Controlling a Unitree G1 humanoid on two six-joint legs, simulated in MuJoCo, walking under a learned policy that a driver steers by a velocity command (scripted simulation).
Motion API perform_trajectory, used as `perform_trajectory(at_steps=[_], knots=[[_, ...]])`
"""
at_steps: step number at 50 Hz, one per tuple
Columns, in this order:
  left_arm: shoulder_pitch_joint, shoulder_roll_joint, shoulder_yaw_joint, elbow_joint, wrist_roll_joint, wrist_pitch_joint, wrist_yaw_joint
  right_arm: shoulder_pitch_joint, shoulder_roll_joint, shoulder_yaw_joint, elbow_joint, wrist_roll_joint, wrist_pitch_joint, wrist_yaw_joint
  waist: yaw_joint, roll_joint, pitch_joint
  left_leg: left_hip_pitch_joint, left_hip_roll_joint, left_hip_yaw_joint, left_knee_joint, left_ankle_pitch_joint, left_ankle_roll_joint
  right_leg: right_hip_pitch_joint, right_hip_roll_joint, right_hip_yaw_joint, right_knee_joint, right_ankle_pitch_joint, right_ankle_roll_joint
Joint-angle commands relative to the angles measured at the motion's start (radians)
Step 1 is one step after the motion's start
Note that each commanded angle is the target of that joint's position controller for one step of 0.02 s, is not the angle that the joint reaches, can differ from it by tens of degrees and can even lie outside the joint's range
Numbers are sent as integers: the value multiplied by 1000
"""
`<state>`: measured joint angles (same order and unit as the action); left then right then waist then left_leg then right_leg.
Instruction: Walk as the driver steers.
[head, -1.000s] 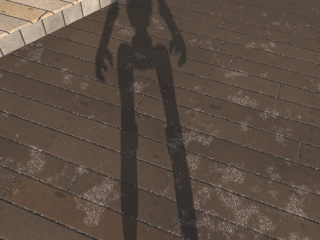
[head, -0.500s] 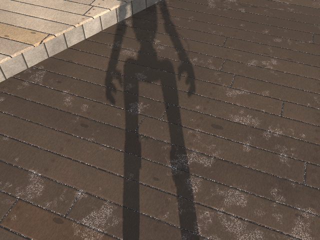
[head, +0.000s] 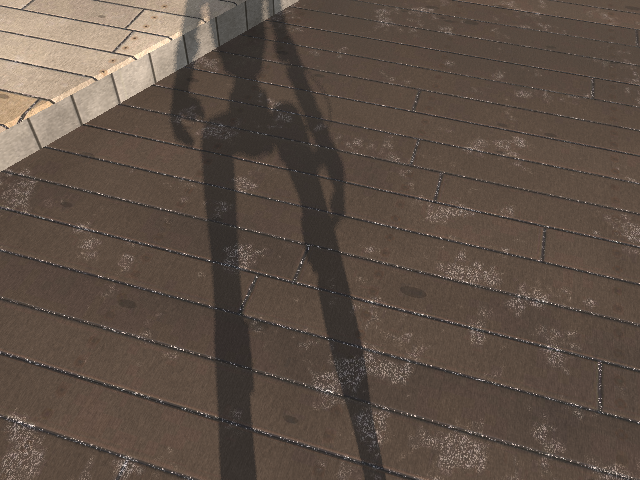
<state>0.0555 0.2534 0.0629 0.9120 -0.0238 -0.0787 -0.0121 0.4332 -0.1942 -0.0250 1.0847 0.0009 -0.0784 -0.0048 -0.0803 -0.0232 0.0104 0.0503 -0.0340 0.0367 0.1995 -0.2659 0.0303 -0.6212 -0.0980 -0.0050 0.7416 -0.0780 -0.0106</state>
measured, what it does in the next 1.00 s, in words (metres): walks ahead, turning left: right foot, then left foot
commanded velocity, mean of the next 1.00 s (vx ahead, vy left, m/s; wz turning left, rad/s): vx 0.49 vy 0.00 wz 0.33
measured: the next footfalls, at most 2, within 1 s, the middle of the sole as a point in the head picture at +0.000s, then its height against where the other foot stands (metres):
right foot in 0.16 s outside the picture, level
left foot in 0.76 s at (262, 449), level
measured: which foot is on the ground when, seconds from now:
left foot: down 0.00-0.16, up 0.18-0.74, down 0.76-1.00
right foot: up 0.00-0.14, down 0.16-0.78, up 0.80-1.00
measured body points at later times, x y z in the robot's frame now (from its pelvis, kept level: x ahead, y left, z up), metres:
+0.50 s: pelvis +0.28 -0.07 +0.00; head +0.28 -0.07 +0.45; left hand +0.26 +0.19 -0.14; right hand +0.42 -0.33 -0.12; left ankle +0.41 +0.13 -0.67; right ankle +0.25 -0.15 -0.74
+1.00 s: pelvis +0.56 +0.02 +0.00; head +0.58 +0.05 +0.45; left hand +0.62 +0.34 -0.10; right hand +0.72 -0.21 -0.12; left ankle +0.54 +0.08 -0.74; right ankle +0.71 -0.14 -0.67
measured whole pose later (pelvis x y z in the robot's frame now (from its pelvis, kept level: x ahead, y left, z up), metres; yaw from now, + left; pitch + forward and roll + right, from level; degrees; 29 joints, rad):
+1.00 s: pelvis +0.56 +0.02 +0.00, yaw +23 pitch +2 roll +0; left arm 0.09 0.29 0.06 0.81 0.01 -0.11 0.01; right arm 0.29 -0.25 -0.08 0.83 0.01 -0.06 0.01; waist -0.03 -0.03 0.03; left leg -0.21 -0.12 -0.05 0.35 -0.16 0.10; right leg -0.64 -0.13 0.09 0.98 -0.22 0.04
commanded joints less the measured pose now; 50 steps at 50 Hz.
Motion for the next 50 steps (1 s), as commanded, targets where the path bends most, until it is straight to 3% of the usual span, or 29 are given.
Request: perform_trajectory(at_steps=[1, 2, 5, 7, 8, 9, 10, 11, 12, 13, 14, 15, 16, 20, 27, 32, 35, 37, 38, 39, 40, 41, 42, 43, 44, 46, 47, 48, 50], knots=[[-165, 30, -10, -93, -5, -11, -14, 26, -190, -38, -32, 9, -8, -12, 1, 104, 128, -116, 250, -122, -116, 249, 156, 8, 32, -34, -132, 97, 1], [-186, 37, -10, -101, -5, -13, -19, 45, -173, -36, -25, 15, -7, -12, -1, 92, 135, -77, 252, -107, -110, 277, 150, -4, 39, -34, -158, 101, -10], [-166, 76, 1, -115, -7, -17, -29, 14, -197, -51, -25, 19, 0, -13, 51, 109, 111, 0, 303, -97, -44, 411, 125, 63, 41, -12, -200, 63, -57], [-7, 127, 30, -75, -3, -16, -26, -17, -214, -58, -37, 14, 12, -12, 146, 126, -5, 8, 278, -55, 160, 736, 97, 295, 101, -56, -195, 10, -94], [174, 165, 55, -17, -5, -11, -19, -25, -194, -50, -47, 7, 20, -13, 226, 116, -109, -74, 226, -20, 372, 766, 65, 528, 113, -59, -190, -5, -121], [347, 242, 73, 19, 6, -6, -8, 5, -148, -32, -71, -13, 22, -11, 258, -33, -248, -316, 155, 13, 719, 421, 33, 829, -95, 203, -194, -102, -183], [382, 274, 71, 36, 15, -8, -21, 126, 0, 5, -70, 5, 0, 1, 172, -300, -391, -628, -34, -71, 1033, -279, -12, 1046, -295, 727, -411, -423, -334], [316, 175, 43, 26, 6, -17, -25, 27, -114, -20, -76, 34, -27, 4, 194, -182, -279, -736, 15, -174, 1154, -286, 14, 955, -262, 759, -503, -517, -283], [216, 132, 29, 6, 6, -26, -22, -69, -168, -36, -109, 57, -42, 4, 173, -126, -133, -791, 64, -155, 1166, -190, 40, 808, -245, 593, -511, -442, -234], [130, 105, 18, -11, 14, -34, -24, -116, -175, -41, -114, 51, -42, -6, 137, -17, -71, -730, 121, -140, 1118, -88, 48, 651, -208, 451, -531, -287, -202], [109, 78, 11, -8, 29, -44, -31, -121, -166, -50, -108, 30, -38, -13, 114, -17, -36, -651, 152, -153, 1057, -36, 52, 528, -173, 323, -524, -64, -172], [85, 48, 3, 3, 37, -46, -31, -87, -140, -53, -105, 32, -20, -15, 68, -46, -48, -606, 178, -156, 1021, 12, 56, 492, -135, 255, -561, -89, -154], [82, 57, 5, 10, 40, -48, -28, -60, -118, -53, -99, 40, -5, -14, 54, -82, -47, -577, 184, -159, 1000, 19, 52, 450, -141, 229, -593, -109, -170], [141, 105, 15, 41, 41, -56, -1, -162, -118, -62, -137, 33, 27, -16, 60, -15, 37, -716, 183, -187, 883, 126, 26, 433, -148, 122, -658, -53, -186], [237, 101, 5, 59, 38, -42, 34, -353, -106, -59, -208, 20, 11, 20, 124, 9, 76, -768, 133, -95, 561, 407, 14, 539, -96, -107, -665, 133, -113], [325, 141, 16, 84, 27, -3, 39, -489, -72, -35, -303, 21, 11, 55, 162, 6, 108, -852, 119, -14, 443, 294, 37, 758, -173, -158, -571, 324, -123], [289, 177, 26, 57, 22, 20, 49, -462, -106, -49, -339, 24, 13, 76, 108, -48, 47, -702, 40, 84, 426, 149, 79, 794, -184, -210, -410, 779, -105], [256, 205, 33, 35, 21, 34, 58, -274, -182, -87, -313, 30, 18, 75, -4, -93, -70, -434, -32, 108, 414, 90, 132, 746, -173, -224, -135, 985, -83], [227, 208, 31, 19, 17, 32, 58, -101, -248, -122, -276, 30, 22, 60, -99, -57, -153, -153, -26, 34, 320, 149, 180, 587, -133, -233, 112, 818, -44], [267, 108, 2, -33, 37, 2, 45, -11, -369, -158, -282, 24, 35, 32, -74, 191, -278, 251, 246, -444, 304, 155, 344, 150, 28, -236, 554, 186, 33], [300, 62, -21, -55, 27, -50, 20, -18, -354, -135, -285, 15, 25, 34, -14, 183, -422, 415, 399, -911, 132, 67, 461, -83, 167, 29, 722, -501, 23], [153, 140, 4, -91, -20, -81, 3, -14, -267, -112, -284, -1, 19, 32, -58, 116, -340, 375, 349, -765, 100, 22, 381, -188, 98, 122, 746, -446, -13], [115, 137, 3, -108, -29, -92, 0, -92, -223, -101, -288, 8, 8, 34, -18, 65, -178, 202, 309, -595, 84, 70, 331, -220, 46, 103, 644, -352, -29], [111, 136, 10, -90, -4, -86, 12, -173, -179, -85, -310, 17, 4, 35, 30, -20, -112, 46, 257, -474, 63, 135, 281, -153, -2, 91, 540, -288, -29], [135, 140, 18, -89, 14, -75, 19, -220, -169, -80, -327, 14, 1, 34, 71, 11, -58, -96, 231, -409, 53, 277, 278, -71, -22, 85, 469, -256, -12], [164, 133, 25, -97, 28, -46, 19, -245, -171, -78, -342, 11, 0, 26, 111, 28, -47, -232, 193, -365, 14, 303, 278, 21, -38, 81, 383, -226, 27], [145, 116, 25, -102, 35, -32, 25, -233, -170, -77, -340, 14, -1, 19, 110, 7, -42, -254, 156, -318, 6, 320, 252, 19, -33, 61, 357, -175, 33], [127, 100, 19, -122, 38, -26, 28, -216, -224, -89, -343, 10, -3, 12, 114, 70, -31, -293, 176, -311, -1, 376, 277, 13, -23, 55, 286, -141, 56], [29, 100, 14, -155, 40, -27, 29, -177, -230, -93, -339, 14, 0, -1, 77, 65, 0, -329, 137, -266, 6, 369, 246, 20, -3, 47, 102, -17, 80]])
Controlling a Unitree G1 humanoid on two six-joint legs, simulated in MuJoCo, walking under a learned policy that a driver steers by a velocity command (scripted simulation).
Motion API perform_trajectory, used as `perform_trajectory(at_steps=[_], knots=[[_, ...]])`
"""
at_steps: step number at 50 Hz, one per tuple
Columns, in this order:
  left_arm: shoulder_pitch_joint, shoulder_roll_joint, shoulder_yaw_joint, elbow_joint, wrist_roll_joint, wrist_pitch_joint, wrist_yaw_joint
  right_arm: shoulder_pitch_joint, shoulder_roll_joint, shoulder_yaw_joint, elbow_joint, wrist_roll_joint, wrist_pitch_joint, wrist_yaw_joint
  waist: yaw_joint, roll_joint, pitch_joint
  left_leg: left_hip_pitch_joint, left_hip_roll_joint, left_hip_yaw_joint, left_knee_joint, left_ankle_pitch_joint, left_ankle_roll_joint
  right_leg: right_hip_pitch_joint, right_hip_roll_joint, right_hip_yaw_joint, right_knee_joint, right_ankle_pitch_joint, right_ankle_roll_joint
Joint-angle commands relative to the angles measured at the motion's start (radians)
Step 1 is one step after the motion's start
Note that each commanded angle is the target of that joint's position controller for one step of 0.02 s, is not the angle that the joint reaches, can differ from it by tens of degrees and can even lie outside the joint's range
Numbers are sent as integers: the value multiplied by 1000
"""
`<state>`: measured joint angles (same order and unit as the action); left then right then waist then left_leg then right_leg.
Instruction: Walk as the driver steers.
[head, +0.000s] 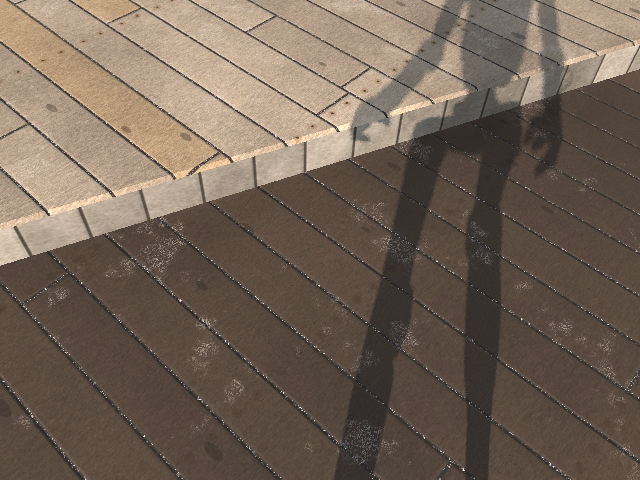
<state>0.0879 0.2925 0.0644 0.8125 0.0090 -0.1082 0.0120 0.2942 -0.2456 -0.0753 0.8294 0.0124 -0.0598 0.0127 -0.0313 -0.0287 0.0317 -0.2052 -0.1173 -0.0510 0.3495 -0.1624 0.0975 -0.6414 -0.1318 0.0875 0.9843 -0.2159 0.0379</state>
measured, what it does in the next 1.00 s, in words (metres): walks ahead: right foot, then left foot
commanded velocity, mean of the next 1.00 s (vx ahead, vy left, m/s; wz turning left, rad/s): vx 0.50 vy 0.00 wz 0.15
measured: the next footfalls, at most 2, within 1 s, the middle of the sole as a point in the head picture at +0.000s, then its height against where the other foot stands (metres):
right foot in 0.24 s outside the picture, level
left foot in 0.76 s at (247, 433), level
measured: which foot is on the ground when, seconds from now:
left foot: down 0.00-0.26, up 0.28-0.74, down 0.76-1.00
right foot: up 0.00-0.22, down 0.24-0.78, up 0.80-1.00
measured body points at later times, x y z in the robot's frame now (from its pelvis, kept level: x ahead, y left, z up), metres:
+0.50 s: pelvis +0.29 -0.06 +0.00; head +0.31 -0.06 +0.45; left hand +0.27 +0.22 -0.12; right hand +0.48 -0.29 -0.11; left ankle +0.34 +0.12 -0.68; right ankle +0.29 -0.15 -0.74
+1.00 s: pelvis +0.55 +0.05 +0.00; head +0.57 +0.07 +0.45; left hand +0.62 +0.33 -0.13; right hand +0.64 -0.22 -0.11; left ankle +0.53 +0.14 -0.74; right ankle +0.62 -0.10 -0.66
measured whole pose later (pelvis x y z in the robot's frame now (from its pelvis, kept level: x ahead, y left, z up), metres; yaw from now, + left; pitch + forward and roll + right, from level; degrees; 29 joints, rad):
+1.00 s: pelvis +0.55 +0.05 +0.00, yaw +6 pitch +1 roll +1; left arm 0.23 0.30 0.05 0.85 0.04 -0.02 -0.04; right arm 0.32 -0.25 -0.05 0.84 -0.03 -0.09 0.01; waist -0.01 -0.05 0.02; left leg -0.14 -0.03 0.12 0.30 -0.18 0.04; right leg -0.63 -0.08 0.03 1.06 -0.21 -0.01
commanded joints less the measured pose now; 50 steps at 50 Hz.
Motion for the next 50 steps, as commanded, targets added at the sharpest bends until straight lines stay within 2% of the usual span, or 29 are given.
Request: perform_trajectory(at_steps=[1, 3, 6, 9, 11, 12, 13, 14, 15, 17, 19, 20, 23, 26, 31, 34, 36, 37, 38, 39, 40, 41, 42, 43, 44, 45, 46, 48, 50], knots=[[-48, 45, 8, -65, 5, -1, 4, -21, -178, -43, -81, 4, -13, -23, 12, 69, -21, -87, 193, -160, -137, 210, 154, 72, 55, -54, -232, 186, 31], [-117, 32, 1, -90, -4, -7, -4, 16, -181, -43, -76, 8, -8, -26, -25, 102, -23, -82, 184, -167, -121, 149, 126, 112, 93, -60, -375, 296, 27], [-166, 61, 6, -119, -19, -16, -17, 55, -177, -43, -63, 15, -2, -28, -42, 126, -31, -14, 221, -244, -74, 71, 111, 139, 114, -31, -466, 312, 13], [-126, 99, 15, -114, -15, -32, -34, 66, -160, -38, -58, 8, 4, -37, -19, 149, -42, 102, 277, -303, 11, 93, 94, 161, 105, -21, -506, 231, -27], [9, 127, 32, -78, -6, -42, -33, 56, -141, -30, -63, -1, 8, -36, 52, 164, -89, 106, 243, -295, 135, 241, 63, 339, 118, -54, -546, 185, -78], [140, 168, 44, -58, 11, -47, -29, 53, -100, -12, -77, -10, 5, -30, 112, 108, -208, 32, 187, -238, 352, 219, 32, 561, 20, 32, -514, 176, -135], [282, 264, 72, -28, 23, -39, -26, 197, -42, 7, -87, 5, -6, -28, 90, -154, -367, -282, 48, -119, 710, -63, -48, 937, -195, 422, -548, 49, -295], [331, 219, 67, 8, -8, -29, -39, 234, -76, 8, -73, 26, -15, -27, 95, -289, -375, -496, 33, -123, 892, -419, -64, 1009, -280, 726, -684, -218, -359], [270, 134, 42, -13, -24, -26, -40, 127, -167, -12, -79, 32, -17, -27, 118, -145, -216, -584, 85, -153, 967, -353, -56, 897, -243, 628, -707, -332, -308], [158, 81, 20, -30, -8, -10, -37, -28, -158, -12, -118, 3, -19, -27, 93, -16, -50, -560, 158, -85, 895, -213, -51, 640, -153, 374, -742, -147, -256], [140, 58, 8, -26, 4, -14, -38, -21, -129, -12, -122, -5, -19, -22, 52, -55, -31, -468, 210, -64, 794, -151, -51, 530, -99, 255, -772, 56, -241], [145, 62, 9, -16, 0, -14, -38, -3, -107, -9, -120, -2, -16, -20, 38, -71, -47, -452, 216, -46, 761, -140, -56, 520, -90, 224, -791, 79, -251], [174, 105, 19, 5, -13, -16, -30, -69, -81, 4, -146, -7, -12, -21, 47, -53, -29, -485, 235, -18, 616, -60, -82, 507, -94, 148, -837, 199, -274], [206, 130, 24, 21, -20, -3, -21, -163, -59, 16, -169, -8, -19, -14, 75, -40, -20, -459, 226, 9, 417, 108, -93, 513, -65, 63, -852, 242, -249], [305, 138, 20, 67, -32, 15, -19, -313, -58, 21, -211, 6, -28, 7, 127, -43, 16, -407, 182, 45, 228, 214, -88, 574, -74, 17, -825, 261, -226], [324, 153, 23, 86, -34, 32, -15, -356, -76, 18, -238, 9, -35, 23, 116, -54, 27, -404, 165, 47, 169, 130, -56, 666, -119, 32, -774, 331, -210], [302, 175, 28, 87, -35, 42, -10, -280, -111, 2, -225, 5, -40, 25, 54, -75, -21, -261, 130, 75, 127, 83, -23, 688, -116, 11, -670, 551, -185], [288, 167, 24, 83, -36, 46, -8, -152, -150, -19, -184, 0, -39, 19, -14, -60, -101, -73, 105, 98, 99, 105, 6, 658, -75, -30, -529, 684, -162], [269, 141, 11, 61, -23, 43, -5, 27, -207, -42, -142, -9, -36, 8, -92, -29, -227, 217, 194, 10, 146, 136, 56, 501, -30, -66, -301, 587, -128], [361, 32, -25, 33, -12, 24, -11, 143, -308, -66, -125, -27, -28, 0, -85, 194, -379, 630, 466, -408, 131, 29, 201, 73, 120, -123, 103, 150, -55], [364, 50, -24, 52, -24, 2, -17, 166, -241, -47, -117, -15, -21, 0, -93, 267, -448, 646, 545, -653, -1, -70, 240, -66, 159, 13, 263, -364, -59], [278, 138, 4, 28, -55, -4, -22, 105, -187, -28, -118, -11, -20, -2, -91, 187, -280, 514, 505, -512, -25, -122, 185, -146, 100, 37, 324, -316, -72], [216, 136, 4, 11, -60, -3, -21, 34, -159, -17, -125, -9, -21, -3, -61, 141, -178, 362, 463, -372, -57, -92, 148, -137, 53, 8, 286, -223, -76], [177, 122, 8, 12, -42, 7, -15, -30, -119, -4, -123, -14, -24, 3, -31, 81, -85, 224, 403, -266, -109, -47, 112, -104, 26, -4, 226, -157, -75], [214, 105, 12, 14, -37, 21, -13, -69, -115, -3, -122, -20, -35, 4, 15, 149, -69, 135, 396, -208, -148, -10, 109, -40, -2, 9, 186, -99, -67], [281, 47, -10, 51, 64, 60, -36, -23, -90, 12, -84, -61, -33, -2, 45, 77, -36, 7, 376, -122, -169, 148, 66, 91, 27, -29, 162, -83, -62], [307, 19, -11, 52, 65, 80, -48, -21, -115, 3, -73, -57, -40, -4, 64, 110, -33, -33, 367, -68, -188, 187, 75, 115, 41, -48, 168, -61, -53], [246, 37, -4, 26, 34, 98, -63, -36, -125, 0, -60, -46, -51, -1, 69, 135, -2, -39, 355, 7, -226, 181, 75, 60, 30, -39, 121, 23, -49], [169, 43, -3, -3, 26, 98, -69, -18, -119, 1, -40, -43, -53, 0, 57, 124, 13, 8, 347, 63, -238, 191, 74, 8, 26, -40, 31, 109, -47]])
